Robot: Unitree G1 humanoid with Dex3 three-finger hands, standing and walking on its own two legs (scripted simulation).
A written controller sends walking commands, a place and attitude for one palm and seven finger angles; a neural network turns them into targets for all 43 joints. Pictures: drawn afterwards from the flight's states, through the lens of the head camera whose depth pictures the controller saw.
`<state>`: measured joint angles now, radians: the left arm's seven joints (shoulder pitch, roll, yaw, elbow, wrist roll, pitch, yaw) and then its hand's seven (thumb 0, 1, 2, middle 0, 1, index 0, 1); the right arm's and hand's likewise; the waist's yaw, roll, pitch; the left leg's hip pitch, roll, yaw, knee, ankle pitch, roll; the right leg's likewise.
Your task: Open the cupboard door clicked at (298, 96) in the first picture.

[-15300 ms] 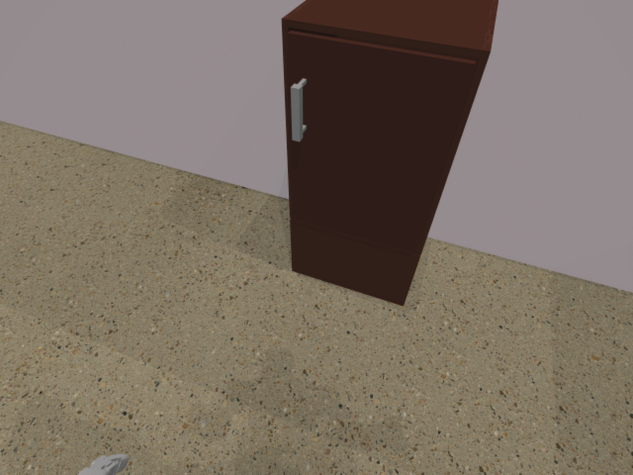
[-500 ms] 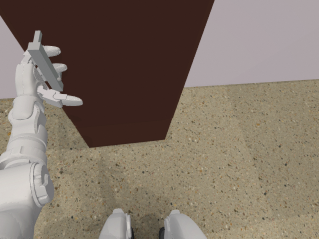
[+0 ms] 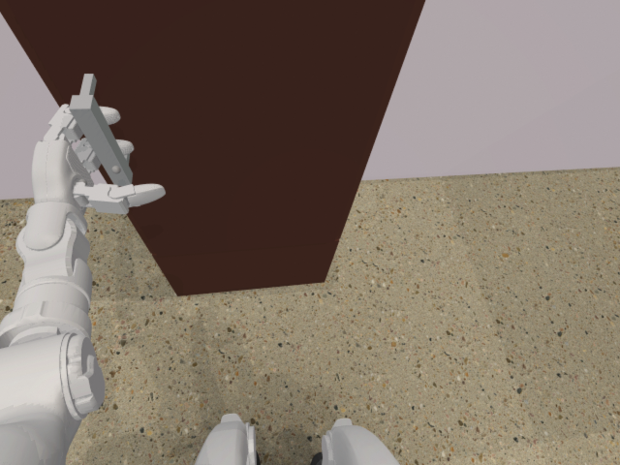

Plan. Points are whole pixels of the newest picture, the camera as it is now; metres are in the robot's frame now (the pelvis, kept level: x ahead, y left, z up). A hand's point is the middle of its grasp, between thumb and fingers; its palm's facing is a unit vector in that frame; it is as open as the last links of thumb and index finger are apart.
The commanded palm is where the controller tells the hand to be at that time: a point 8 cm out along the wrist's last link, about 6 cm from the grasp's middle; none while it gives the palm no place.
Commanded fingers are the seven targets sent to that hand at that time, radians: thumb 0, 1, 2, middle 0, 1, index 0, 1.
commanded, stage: close the thumb around the handle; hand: left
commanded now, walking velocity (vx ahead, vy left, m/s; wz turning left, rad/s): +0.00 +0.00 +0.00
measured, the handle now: (107, 134) +0.53 +0.25 +0.06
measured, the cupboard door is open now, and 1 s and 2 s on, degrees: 0 12 43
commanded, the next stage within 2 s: pull the door open along its arc in 0.44 s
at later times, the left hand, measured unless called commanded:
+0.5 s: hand (122, 167) +0.48 +0.22 +0.06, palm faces +0.10 -0.99 -0.01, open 5.7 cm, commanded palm +0.46 +0.26 +0.06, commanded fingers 0.00 0.90 0.90 -0.40 -1.35 -0.40 -1.35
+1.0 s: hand (130, 222) +0.40 +0.20 +0.06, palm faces +0.05 -1.00 +0.01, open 6.0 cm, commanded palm +0.34 +0.25 +0.06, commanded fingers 0.00 0.90 0.90 -0.40 -1.35 -0.40 -1.35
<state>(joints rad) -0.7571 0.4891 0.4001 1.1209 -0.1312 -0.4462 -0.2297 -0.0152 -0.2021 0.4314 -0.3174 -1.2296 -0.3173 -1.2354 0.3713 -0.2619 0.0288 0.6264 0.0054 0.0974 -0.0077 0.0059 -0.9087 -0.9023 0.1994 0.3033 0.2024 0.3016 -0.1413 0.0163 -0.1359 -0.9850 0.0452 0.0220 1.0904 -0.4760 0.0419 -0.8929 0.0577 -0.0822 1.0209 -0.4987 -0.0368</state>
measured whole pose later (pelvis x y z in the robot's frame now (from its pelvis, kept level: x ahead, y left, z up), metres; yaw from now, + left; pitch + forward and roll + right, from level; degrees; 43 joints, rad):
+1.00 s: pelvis +0.02 +0.01 +0.02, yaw -1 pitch +18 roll -3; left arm -0.29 0.30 0.28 0.63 -0.22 -0.41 -0.18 0.00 0.71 0.73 -0.33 -1.33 -0.33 -1.33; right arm 0.36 -0.25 0.00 0.55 0.03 0.10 0.03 0.01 -0.91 -0.90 0.20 0.30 0.20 0.30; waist -0.09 0.03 -0.17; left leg -0.85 0.04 0.06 1.00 -0.47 0.05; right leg -0.78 0.05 -0.03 0.95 -0.49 -0.02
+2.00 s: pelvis +0.01 -0.06 +0.01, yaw +5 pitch +13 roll +2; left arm 0.25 -0.09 -0.18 0.07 0.07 -0.30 0.53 0.01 0.42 0.69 -0.35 -1.30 -0.37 -1.30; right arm 0.20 -0.19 0.01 0.55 -0.07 -0.01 -0.01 0.01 -0.91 -0.90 0.20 0.30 0.20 0.30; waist 0.00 0.02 -0.18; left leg -0.78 0.00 -0.03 1.00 -0.45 -0.04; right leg -0.71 0.02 -0.13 1.03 -0.56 -0.11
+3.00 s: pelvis -0.01 -0.01 +0.00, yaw +3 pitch +12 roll -1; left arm 0.36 0.03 -0.27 -0.05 -0.04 -0.34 0.12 -0.02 -0.50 0.30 -0.17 -0.32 -0.19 -0.35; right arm 0.26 -0.22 0.02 0.43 -0.02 -0.03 0.01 0.01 -0.91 -0.90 0.20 0.30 0.20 0.30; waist -0.02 0.03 -0.15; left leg -0.82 0.00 0.02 1.08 -0.47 0.03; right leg -0.75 0.02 -0.09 1.08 -0.54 -0.05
